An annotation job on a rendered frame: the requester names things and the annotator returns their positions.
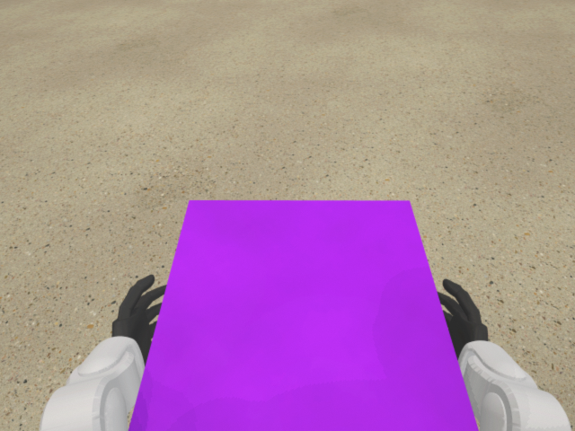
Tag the right robot forearm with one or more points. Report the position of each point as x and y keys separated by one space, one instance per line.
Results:
x=503 y=396

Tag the carton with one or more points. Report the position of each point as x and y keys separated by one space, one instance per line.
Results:
x=301 y=315

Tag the right robot hand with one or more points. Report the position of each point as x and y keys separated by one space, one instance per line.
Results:
x=465 y=325

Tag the left robot forearm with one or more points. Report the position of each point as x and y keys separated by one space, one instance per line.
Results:
x=100 y=392

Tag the left robot hand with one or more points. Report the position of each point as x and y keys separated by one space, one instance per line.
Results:
x=134 y=317

